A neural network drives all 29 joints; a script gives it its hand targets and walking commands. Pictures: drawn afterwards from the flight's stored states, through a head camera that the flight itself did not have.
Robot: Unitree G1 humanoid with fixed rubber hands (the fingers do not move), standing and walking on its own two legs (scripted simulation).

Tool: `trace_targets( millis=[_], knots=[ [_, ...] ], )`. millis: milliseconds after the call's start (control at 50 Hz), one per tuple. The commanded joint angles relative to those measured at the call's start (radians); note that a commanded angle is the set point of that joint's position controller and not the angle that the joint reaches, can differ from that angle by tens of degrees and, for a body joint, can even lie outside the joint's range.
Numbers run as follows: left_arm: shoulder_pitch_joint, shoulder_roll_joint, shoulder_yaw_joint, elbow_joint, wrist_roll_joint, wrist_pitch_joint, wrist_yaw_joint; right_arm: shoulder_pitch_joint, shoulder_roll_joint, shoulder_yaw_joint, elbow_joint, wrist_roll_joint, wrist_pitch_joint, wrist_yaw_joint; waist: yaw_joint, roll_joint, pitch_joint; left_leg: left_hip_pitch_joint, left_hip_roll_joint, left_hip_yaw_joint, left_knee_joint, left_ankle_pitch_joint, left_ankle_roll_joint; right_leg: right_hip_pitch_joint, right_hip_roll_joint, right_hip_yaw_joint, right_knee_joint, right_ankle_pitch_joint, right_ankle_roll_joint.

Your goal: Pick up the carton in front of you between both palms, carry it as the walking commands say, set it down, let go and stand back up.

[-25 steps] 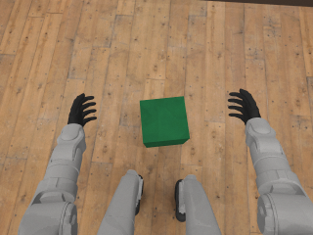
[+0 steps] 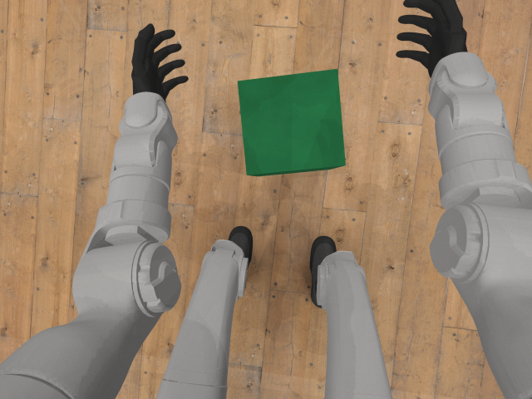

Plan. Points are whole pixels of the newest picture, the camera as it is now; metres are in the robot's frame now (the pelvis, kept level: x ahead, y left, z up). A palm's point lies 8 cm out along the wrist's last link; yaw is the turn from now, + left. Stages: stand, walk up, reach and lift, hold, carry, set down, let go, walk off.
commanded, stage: reach and lift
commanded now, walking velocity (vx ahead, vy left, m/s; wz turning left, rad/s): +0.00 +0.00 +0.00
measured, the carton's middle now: (290, 131) +0.49 +0.01 -0.50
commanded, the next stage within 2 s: none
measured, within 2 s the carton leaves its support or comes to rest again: leaves its support in 1.50 s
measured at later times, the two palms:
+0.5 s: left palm (197, 128) +0.46 +0.20 -0.35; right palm (384, 112) +0.51 -0.18 -0.36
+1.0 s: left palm (211, 128) +0.48 +0.19 -0.43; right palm (368, 122) +0.51 -0.16 -0.44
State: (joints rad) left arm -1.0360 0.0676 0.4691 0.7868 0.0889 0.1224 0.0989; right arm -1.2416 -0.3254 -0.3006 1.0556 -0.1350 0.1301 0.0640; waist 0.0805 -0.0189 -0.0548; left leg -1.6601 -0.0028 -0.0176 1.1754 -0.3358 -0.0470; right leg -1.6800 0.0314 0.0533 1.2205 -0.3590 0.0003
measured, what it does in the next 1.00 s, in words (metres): lowers itself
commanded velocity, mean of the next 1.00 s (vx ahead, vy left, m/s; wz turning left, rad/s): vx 0.00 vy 0.00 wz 0.00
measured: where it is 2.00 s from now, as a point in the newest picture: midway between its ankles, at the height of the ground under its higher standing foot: (278, 278)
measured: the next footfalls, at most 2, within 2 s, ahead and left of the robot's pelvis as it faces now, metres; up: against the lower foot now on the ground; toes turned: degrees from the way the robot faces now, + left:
none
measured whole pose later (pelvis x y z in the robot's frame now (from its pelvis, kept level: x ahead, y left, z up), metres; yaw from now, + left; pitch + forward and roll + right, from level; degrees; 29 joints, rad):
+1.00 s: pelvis -0.04 +0.01 -0.26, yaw +2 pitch +39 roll +3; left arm -1.34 0.25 0.14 1.11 -0.26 0.00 0.16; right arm -1.43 -0.43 0.03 1.17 0.22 0.02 -0.07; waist 0.05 0.03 0.30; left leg -2.29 -0.05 -0.02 2.16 -0.55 -0.07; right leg -2.30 0.03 0.05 2.21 -0.59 0.02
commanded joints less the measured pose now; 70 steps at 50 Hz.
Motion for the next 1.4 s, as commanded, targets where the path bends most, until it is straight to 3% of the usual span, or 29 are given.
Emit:
trace_targets(
  millis=[0, 80, 220, 320, 420, 500, 600, 720, 780, 860, 960, 1100, 1180, 1240, 1280, 1340, 1380],
  knots=[
    [-0.098, 0.081, 0.009, -0.052, 0.01, -0.056, -0.01, -0.137, -0.045, -0.008, -0.08, -0.002, -0.042, -0.023, 0.011, -0.095, -0.888, 0.232, -0.071, 0.096, 0.071, 0.301, -0.039, 0.506, 0.031, -0.016, 0.049, 0.417, 0.036],
    [-0.079, 0.101, -0.015, -0.027, -0.026, -0.09, -0.004, -0.104, -0.045, 0.025, -0.099, 0.037, -0.068, -0.055, 0.005, -0.087, -0.922, 0.11, -0.073, 0.091, 0.211, 0.338, -0.041, 0.377, 0.03, -0.014, 0.19, 0.453, 0.038],
    [-0.138, 0.196, -0.142, -0.076, -0.176, -0.103, 0.03, -0.178, -0.146, 0.161, -0.209, 0.185, -0.086, -0.1, -0.009, -0.113, -1.173, 0.076, -0.072, 0.098, 0.442, 0.39, -0.042, 0.381, 0.022, -0.032, 0.425, 0.49, 0.038],
    [-0.245, 0.235, -0.206, -0.117, -0.25, -0.069, 0.055, -0.296, -0.208, 0.215, -0.241, 0.261, -0.058, -0.106, -0.008, -0.108, -1.224, 0.073, -0.063, 0.11, 0.548, 0.257, -0.037, 0.325, 0.021, -0.062, 0.528, 0.301, 0.036],
    [-0.361, 0.245, -0.216, -0.008, -0.263, -0.04, 0.072, -0.389, -0.221, 0.237, -0.098, 0.287, -0.035, -0.099, 0.001, -0.097, -0.993, -0.012, -0.042, 0.115, 0.617, 0.032, -0.035, 0.12, 0.0, -0.067, 0.576, 0.018, 0.03],
    [-0.444, 0.255, -0.215, 0.101, -0.253, -0.05, 0.069, -0.445, -0.238, 0.247, 0.022, 0.292, -0.047, -0.093, 0.004, -0.071, -0.855, -0.035, -0.026, 0.103, 0.677, -0.036, -0.031, -0.006, -0.018, -0.057, 0.624, -0.08, 0.023],
    [-0.522, 0.275, -0.234, 0.191, -0.263, -0.084, 0.065, -0.505, -0.263, 0.266, 0.103, 0.307, -0.083, -0.097, -0.006, -0.042, -0.784, -0.026, -0.018, 0.086, 0.753, 0.0, -0.031, -0.072, -0.031, -0.042, 0.697, -0.059, 0.018],
    [-0.585, 0.289, -0.288, 0.166, -0.329, -0.122, 0.076, -0.593, -0.29, 0.312, 0.03, 0.346, -0.118, -0.12, -0.016, -0.065, -0.865, -0.004, -0.029, 0.082, 0.825, 0.114, -0.026, -0.001, -0.031, -0.039, 0.776, 0.049, 0.02],
    [-0.535, 0.266, -0.325, 0.226, -0.364, -0.13, 0.061, -0.536, -0.246, 0.326, 0.03, 0.35, -0.127, -0.127, -0.049, -0.085, -0.869, -0.023, -0.036, 0.077, 0.86, 0.185, -0.025, 0.045, -0.03, -0.036, 0.803, 0.147, 0.025],
    [-0.471, 0.273, -0.326, 0.216, -0.362, -0.142, 0.062, -0.46, -0.213, 0.321, 0.002, 0.352, -0.133, -0.138, -0.039, -0.08, -0.918, -0.022, -0.046, 0.084, 0.869, 0.216, -0.023, 0.089, -0.019, -0.039, 0.816, 0.199, 0.029],
    [-0.45, 0.268, -0.308, 0.248, -0.342, -0.143, 0.069, -0.435, -0.185, 0.32, 0.026, 0.353, -0.127, -0.137, -0.021, -0.078, -0.811, -0.088, -0.047, 0.087, 0.853, 0.144, -0.02, 0.02, -0.012, -0.038, 0.799, 0.126, 0.026],
    [-0.52, 0.244, -0.329, 0.238, -0.34, -0.144, 0.067, -0.47, -0.159, 0.33, 0.059, 0.356, -0.128, -0.137, -0.031, -0.053, -0.761, -0.092, -0.045, 0.082, 0.838, 0.082, -0.021, -0.044, -0.011, -0.037, 0.773, 0.047, 0.02],
    [-0.584, 0.162, -0.377, 0.235, -0.359, -0.144, 0.067, -0.529, -0.082, 0.375, 0.062, 0.374, -0.131, -0.137, -0.038, -0.044, -0.77, -0.061, -0.056, 0.082, 0.83, 0.064, -0.02, -0.041, -0.006, -0.037, 0.764, 0.022, 0.019],
    [-0.594, 0.115, -0.357, 0.256, -0.331, -0.143, 0.073, -0.546, -0.042, 0.371, 0.081, 0.346, -0.134, -0.141, -0.043, -0.048, -0.76, -0.053, -0.07, 0.081, 0.824, 0.052, -0.019, -0.04, 0.0, -0.039, 0.756, 0.009, 0.017],
    [-0.66, -0.048, -0.383, 0.243, -0.31, -0.142, 0.044, -0.604, 0.149, 0.408, 0.077, 0.341, -0.129, -0.113, -0.032, -0.054, -0.753, -0.059, -0.086, 0.082, 0.823, 0.059, -0.015, -0.047, 0.015, -0.043, 0.754, 0.014, 0.015],
    [-0.839, -0.446, -0.432, 0.218, -0.259, -0.114, -0.056, -0.749, 0.576, 0.462, 0.056, 0.311, -0.105, -0.015, -0.034, -0.046, -0.726, -0.084, -0.117, 0.091, 0.844, 0.068, -0.005, -0.084, 0.048, -0.05, 0.774, 0.031, 0.011],
    [-0.89, -0.594, -0.428, 0.188, -0.214, -0.08, -0.119, -0.739, 0.741, 0.436, 0.035, 0.271, -0.08, 0.041, -0.043, -0.037, -0.695, -0.111, -0.131, 0.101, 0.857, 0.053, 0.0, -0.107, 0.066, -0.064, 0.786, 0.03, 0.007]
  ],
)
